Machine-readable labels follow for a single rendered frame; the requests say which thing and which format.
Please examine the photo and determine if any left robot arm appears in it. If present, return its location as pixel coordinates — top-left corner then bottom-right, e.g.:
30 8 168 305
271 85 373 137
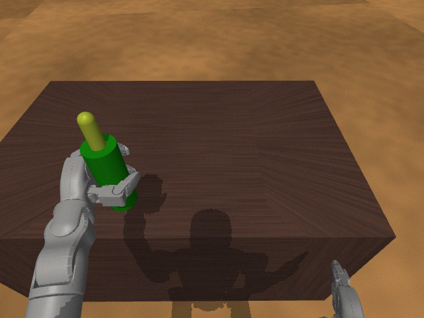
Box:
25 199 96 318

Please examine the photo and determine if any bottle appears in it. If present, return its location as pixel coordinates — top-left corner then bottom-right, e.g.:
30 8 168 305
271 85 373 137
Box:
77 111 138 211

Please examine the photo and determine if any right robot hand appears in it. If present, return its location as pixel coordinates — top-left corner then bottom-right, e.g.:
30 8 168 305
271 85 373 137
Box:
320 260 365 318

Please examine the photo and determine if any left robot hand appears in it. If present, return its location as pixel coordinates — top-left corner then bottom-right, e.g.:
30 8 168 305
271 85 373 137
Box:
60 142 140 209

